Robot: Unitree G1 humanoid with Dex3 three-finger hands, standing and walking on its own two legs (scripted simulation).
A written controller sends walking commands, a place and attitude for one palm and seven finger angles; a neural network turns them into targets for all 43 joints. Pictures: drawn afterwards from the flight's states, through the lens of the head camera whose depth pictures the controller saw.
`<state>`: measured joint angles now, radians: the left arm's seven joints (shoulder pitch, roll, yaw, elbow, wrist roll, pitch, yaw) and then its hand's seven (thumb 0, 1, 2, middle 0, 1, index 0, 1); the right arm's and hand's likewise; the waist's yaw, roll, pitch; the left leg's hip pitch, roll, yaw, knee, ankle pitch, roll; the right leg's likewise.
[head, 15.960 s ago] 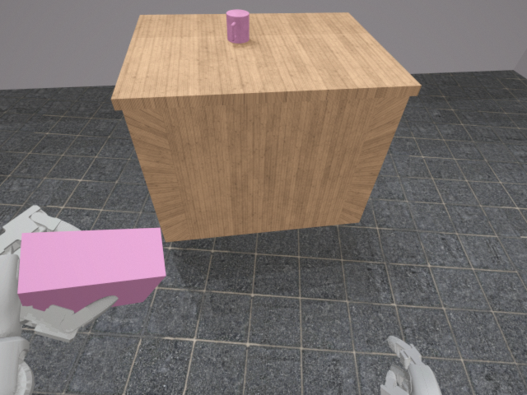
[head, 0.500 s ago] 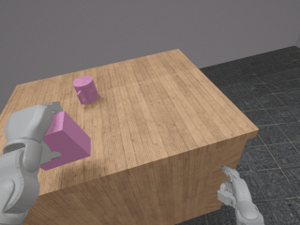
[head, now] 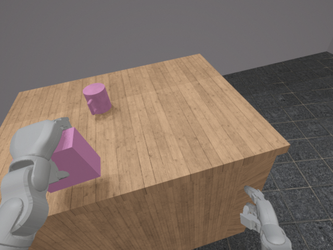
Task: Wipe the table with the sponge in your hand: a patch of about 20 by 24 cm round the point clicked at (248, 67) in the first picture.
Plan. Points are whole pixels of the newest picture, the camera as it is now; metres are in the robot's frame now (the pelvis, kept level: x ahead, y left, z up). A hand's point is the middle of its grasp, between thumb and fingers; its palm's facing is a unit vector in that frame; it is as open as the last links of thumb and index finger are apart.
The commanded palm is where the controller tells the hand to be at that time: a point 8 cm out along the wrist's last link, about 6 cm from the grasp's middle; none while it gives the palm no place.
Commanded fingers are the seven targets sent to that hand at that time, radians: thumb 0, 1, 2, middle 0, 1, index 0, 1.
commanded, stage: move the sponge above the wiping area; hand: left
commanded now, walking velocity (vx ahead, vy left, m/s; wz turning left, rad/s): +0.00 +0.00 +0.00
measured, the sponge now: (67, 166) +0.24 +0.29 +0.11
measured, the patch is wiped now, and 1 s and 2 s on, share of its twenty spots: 0.00 0.00 0.00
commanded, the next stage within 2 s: lower the sponge onto the table in 1.54 s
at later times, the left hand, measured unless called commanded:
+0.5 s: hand (62, 153) +0.25 +0.30 +0.14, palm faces +0.07 -0.06 -1.00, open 9.8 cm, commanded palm +0.21 +0.29 +0.21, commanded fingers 0.00 0.10 1.30 -1.20 -1.60 -1.20 -1.60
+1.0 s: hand (67, 153) +0.25 +0.28 +0.14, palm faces +0.10 -0.06 -0.99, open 9.8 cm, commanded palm +0.21 +0.29 +0.21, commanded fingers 0.00 0.10 1.30 -1.20 -1.60 -1.20 -1.60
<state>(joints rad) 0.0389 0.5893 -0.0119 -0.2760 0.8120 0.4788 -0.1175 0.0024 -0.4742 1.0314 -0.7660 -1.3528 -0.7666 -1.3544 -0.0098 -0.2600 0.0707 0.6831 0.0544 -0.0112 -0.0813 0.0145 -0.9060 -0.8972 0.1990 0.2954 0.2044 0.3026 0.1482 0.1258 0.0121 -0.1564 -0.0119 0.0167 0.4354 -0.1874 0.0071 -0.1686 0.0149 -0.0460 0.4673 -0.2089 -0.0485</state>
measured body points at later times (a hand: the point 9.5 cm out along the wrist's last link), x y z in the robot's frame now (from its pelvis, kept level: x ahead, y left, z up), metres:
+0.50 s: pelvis +0.00 +0.00 +0.00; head -0.02 -0.06 +0.45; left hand +0.24 +0.30 +0.20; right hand +0.26 -0.19 -0.08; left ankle +0.04 +0.12 -0.74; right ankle +0.04 -0.09 -0.74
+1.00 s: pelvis +0.01 +0.00 +0.00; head -0.01 -0.06 +0.45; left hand +0.24 +0.28 +0.20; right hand +0.27 -0.19 -0.08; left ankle +0.04 +0.12 -0.74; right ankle +0.04 -0.09 -0.74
